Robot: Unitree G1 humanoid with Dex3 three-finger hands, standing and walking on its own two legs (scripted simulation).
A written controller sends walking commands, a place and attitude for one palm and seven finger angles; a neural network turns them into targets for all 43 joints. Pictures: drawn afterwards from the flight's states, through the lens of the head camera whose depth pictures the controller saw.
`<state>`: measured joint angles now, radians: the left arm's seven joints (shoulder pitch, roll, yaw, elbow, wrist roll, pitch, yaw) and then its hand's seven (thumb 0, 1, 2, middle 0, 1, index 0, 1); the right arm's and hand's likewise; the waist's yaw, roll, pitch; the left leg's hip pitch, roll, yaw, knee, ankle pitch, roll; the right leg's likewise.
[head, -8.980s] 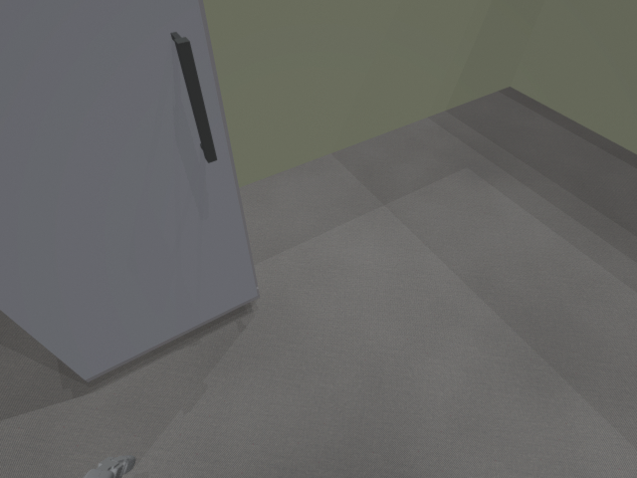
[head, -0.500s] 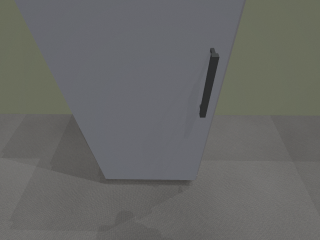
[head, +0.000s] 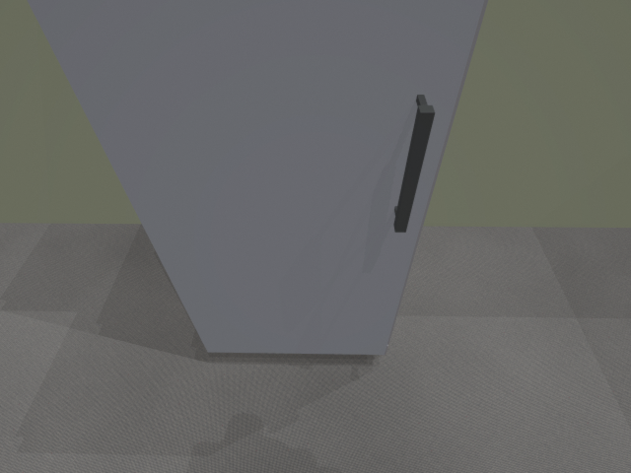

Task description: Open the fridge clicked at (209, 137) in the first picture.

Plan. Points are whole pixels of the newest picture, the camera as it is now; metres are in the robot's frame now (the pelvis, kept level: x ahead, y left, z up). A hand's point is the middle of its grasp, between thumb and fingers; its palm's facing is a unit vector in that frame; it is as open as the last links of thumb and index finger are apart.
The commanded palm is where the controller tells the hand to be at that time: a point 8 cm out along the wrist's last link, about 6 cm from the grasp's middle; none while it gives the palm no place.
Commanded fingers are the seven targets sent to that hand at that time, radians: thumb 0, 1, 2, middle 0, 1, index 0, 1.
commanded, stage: look again from close up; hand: right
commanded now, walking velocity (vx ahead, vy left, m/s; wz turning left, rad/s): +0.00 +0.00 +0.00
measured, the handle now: (409, 170) +0.56 -0.13 +0.08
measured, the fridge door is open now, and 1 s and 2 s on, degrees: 0 0 0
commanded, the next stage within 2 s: shuffle to correct the standing spot in 0.04 s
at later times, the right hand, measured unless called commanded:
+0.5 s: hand out of the picture -0.02 -0.14 -0.19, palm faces +0.09 +0.99 -0.13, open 7.4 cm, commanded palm none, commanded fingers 0.00 -0.90 -0.90 0.20 0.30 0.20 0.30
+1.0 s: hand out of the picture +0.13 -0.16 -0.19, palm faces +0.11 +0.97 -0.21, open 7.3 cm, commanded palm none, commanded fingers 0.00 -0.90 -0.90 0.20 0.30 0.20 0.30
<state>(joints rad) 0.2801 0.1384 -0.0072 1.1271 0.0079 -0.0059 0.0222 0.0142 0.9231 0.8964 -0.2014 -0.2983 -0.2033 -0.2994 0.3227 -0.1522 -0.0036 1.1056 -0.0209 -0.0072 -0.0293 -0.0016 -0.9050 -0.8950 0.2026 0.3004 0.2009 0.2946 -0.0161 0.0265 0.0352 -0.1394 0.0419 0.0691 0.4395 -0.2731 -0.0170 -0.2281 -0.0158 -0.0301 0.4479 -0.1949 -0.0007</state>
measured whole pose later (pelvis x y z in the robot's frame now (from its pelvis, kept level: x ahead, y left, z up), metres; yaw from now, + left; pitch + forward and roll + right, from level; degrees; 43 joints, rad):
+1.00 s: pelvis +0.09 +0.02 -0.01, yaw -3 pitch +0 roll +0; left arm 0.22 0.14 0.05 1.08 0.01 0.04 0.04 0.02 0.93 0.90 -0.20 -0.30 -0.20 -0.30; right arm 0.19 -0.16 -0.05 1.01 -0.04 0.00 -0.05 0.01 -0.92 -0.89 0.20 0.30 0.20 0.29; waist -0.02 0.02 0.10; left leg -0.26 0.07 0.17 0.59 -0.33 0.02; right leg -0.31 -0.02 -0.09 0.76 -0.46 0.03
